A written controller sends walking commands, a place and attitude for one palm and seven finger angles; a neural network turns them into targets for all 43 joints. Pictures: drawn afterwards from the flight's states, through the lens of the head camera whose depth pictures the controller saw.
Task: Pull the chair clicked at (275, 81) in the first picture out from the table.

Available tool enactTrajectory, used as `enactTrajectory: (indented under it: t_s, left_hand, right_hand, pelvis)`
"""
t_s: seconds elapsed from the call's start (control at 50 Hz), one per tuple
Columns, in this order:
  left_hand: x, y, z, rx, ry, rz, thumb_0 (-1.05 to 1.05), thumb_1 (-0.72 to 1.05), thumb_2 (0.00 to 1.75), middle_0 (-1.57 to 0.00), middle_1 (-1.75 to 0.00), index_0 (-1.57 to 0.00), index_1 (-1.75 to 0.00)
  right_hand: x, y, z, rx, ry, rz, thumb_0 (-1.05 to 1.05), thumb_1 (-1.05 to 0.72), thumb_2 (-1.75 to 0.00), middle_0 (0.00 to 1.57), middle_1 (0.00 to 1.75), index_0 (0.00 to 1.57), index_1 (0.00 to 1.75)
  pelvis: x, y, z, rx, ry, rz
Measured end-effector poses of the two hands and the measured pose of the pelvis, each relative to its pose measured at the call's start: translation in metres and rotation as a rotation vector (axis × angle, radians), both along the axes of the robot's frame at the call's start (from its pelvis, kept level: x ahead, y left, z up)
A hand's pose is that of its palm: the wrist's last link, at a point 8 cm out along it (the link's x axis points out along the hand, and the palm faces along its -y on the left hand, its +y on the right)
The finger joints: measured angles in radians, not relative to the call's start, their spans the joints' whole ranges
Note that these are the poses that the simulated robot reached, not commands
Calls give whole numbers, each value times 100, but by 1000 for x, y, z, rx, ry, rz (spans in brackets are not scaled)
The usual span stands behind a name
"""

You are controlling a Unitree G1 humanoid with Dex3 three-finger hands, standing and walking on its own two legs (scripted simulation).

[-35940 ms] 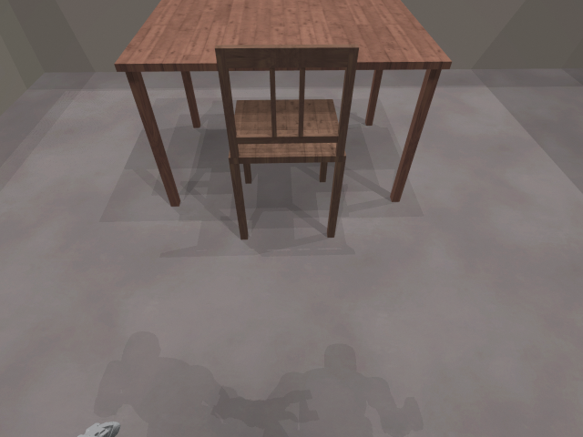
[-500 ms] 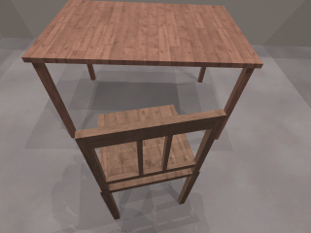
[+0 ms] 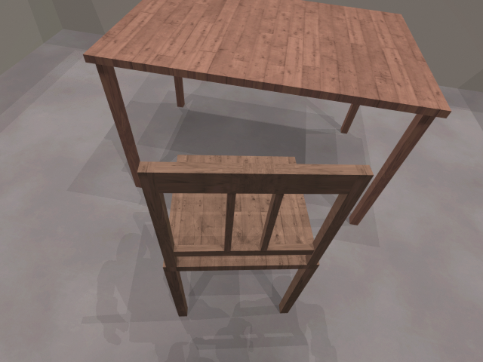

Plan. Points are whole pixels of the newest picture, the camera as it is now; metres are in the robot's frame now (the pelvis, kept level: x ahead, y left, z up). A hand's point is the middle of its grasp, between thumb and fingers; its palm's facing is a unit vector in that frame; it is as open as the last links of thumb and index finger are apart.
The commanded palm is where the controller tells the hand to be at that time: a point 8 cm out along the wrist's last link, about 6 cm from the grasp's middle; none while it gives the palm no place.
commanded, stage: come to a stop and stand still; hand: left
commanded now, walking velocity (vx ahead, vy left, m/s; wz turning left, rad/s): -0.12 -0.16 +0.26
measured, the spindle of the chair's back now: (229, 222) +0.41 +0.04 -0.08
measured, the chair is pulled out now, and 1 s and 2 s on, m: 0.31 0.31 0.31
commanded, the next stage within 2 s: look again from close up in 1.34 s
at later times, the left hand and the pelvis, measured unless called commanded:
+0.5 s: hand out of the picture -0.05 +0.12 -0.16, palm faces +0.04 -0.98 -0.20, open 7.4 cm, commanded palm none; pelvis -0.04 -0.06 +0.01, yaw +2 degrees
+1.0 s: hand out of the picture -0.03 +0.15 -0.16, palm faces +0.03 -0.97 -0.22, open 7.4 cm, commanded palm none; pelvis -0.04 -0.04 +0.01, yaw +1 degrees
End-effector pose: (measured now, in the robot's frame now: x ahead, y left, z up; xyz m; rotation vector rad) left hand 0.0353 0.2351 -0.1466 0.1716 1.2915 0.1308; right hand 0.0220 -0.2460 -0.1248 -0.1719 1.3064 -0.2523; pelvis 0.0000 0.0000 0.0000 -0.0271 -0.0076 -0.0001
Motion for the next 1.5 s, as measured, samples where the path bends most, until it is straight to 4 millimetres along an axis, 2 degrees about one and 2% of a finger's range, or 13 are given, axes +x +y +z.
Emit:
enactTrajectory:
  t_s: [0.06, 0.14, 0.24, 0.34, 0.42, 0.52, 0.64, 0.78, 0.9, 1.08, 1.18, 1.34, 1.5]
  left_hand:
    - [-2, -5, -8, -23, -25, 25, 1, 91, 90, -20, -30, -20, -30]
    - [-13, -17, 2, -35, -15, 39, 1, 91, 90, -20, -30, -20, -30]
    - [-34, -26, 18, -13, -14, 58, 1, 92, 90, -20, -30, -20, -30]
    - [-64, -40, 18, 26, 43, 46, 1, 91, 90, -20, -30, -20, -30]
    - [-82, -55, 20, 16, 77, 49, 1, 91, 90, -20, -30, -20, -30]
    - [-87, -71, 15, -11, 76, 59, 1, 91, 90, -20, -30, -20, -30]
    - [-81, -83, 12, -42, 55, 57, 1, 91, 90, -20, -30, -20, -30]
    - [-79, -79, 11, -47, 55, 55, 1, 92, 90, -20, -30, -20, -30]
    - [-76, -67, 13, -36, 52, 33, 1, 91, 90, -20, -30, -20, -30]
    - [-57, -21, 20, 55, -20, 25, 1, 91, 90, -20, -30, -20, -30]
    - [-46, -6, 23, 69, -59, 21, 1, 91, 90, -20, -30, -20, -30]
    - [-52, -5, 25, 60, -56, 23, 1, 91, 90, -20, -30, -20, -30]
    - [-77, -17, 21, 36, 16, 30, 1, 91, 90, -20, -30, -20, -30]
  right_hand:
    - [0, 4, 4, -8, -4, 32, 1, -91, -90, 20, 30, 20, 30]
    - [-2, 10, 14, 6, -22, 64, 1, -91, -90, 20, 30, 20, 30]
    - [0, -5, 11, 28, -22, 95, 1, -95, -90, 20, 30, 21, 30]
    - [-4, -23, -1, 68, -48, 82, 1, -94, -90, 20, 30, 20, 30]
    - [-15, -35, -3, 79, -34, 78, 1, -93, -90, 20, 30, 20, 30]
    - [-35, -43, -4, 74, 11, 73, 1, -92, -90, 20, 30, 20, 30]
    - [-54, -39, -3, 81, 63, 60, 1, -91, -90, 20, 30, 20, 30]
    - [-66, -26, -2, 92, 86, 42, 1, -91, -90, 20, 30, 20, 30]
    - [-70, -16, -3, 101, 92, 49, 1, -92, -90, 20, 30, 20, 30]
    - [-38, -14, -6, 72, -26, 47, 2, -92, -90, 20, 30, 20, 30]
    - [-21, -7, -1, 67, -75, 70, 1, -92, -90, 20, 30, 20, 30]
    - [-7, -1, 3, 75, -105, 97, 1, -91, -90, 20, 30, 20, 30]
    - [-15, -5, 3, 79, -76, 92, 1, -91, -90, 20, 30, 20, 30]
  pelvis:
    - [-5, -3, -1, 21, -12, 9]
    - [-12, -10, 11, 10, -16, 17]
    - [-26, -21, 17, 7, -2, 25]
    - [-40, -41, 11, 22, -14, 26]
    - [-43, -52, 12, 26, -17, 29]
    - [-41, -60, 11, 23, -28, 28]
    - [-40, -62, 12, 21, -31, 26]
    - [-39, -58, 14, 19, -33, 22]
    - [-42, -50, 14, 15, -29, 28]
    - [-45, -29, 9, 8, -26, 25]
    - [-46, -20, 10, 12, -22, 24]
    - [-48, -17, 13, 19, -22, 21]
    - [-49, -20, 14, 23, -25, 15]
